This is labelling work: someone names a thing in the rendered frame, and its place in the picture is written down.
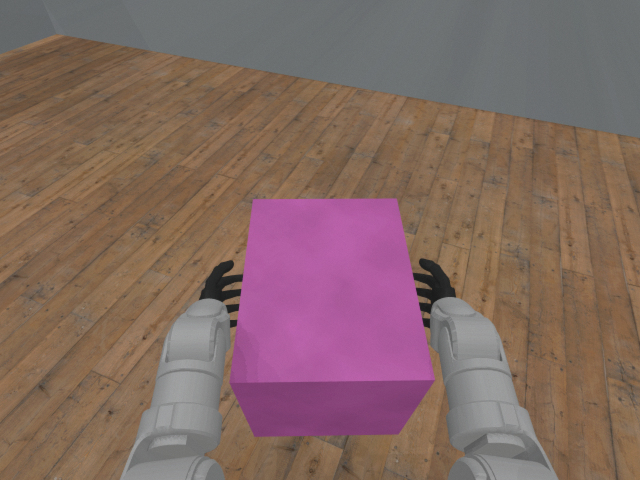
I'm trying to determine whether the right robot upper arm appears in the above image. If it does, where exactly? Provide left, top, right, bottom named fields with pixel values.
left=448, top=453, right=557, bottom=480

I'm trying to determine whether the right robot forearm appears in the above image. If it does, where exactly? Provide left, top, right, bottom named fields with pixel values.
left=430, top=297, right=559, bottom=480

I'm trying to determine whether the left robot forearm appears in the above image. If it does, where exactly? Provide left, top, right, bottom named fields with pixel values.
left=120, top=299, right=231, bottom=480

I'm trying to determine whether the carton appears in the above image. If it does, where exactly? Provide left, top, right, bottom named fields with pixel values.
left=229, top=198, right=435, bottom=437

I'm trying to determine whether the robot right hand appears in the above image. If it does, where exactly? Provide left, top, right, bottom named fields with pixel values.
left=413, top=258, right=456, bottom=328

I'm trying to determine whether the left robot upper arm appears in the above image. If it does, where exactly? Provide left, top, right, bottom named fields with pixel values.
left=122, top=455, right=225, bottom=480

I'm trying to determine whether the robot left hand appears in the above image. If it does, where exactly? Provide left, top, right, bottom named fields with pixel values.
left=199, top=260, right=243, bottom=328

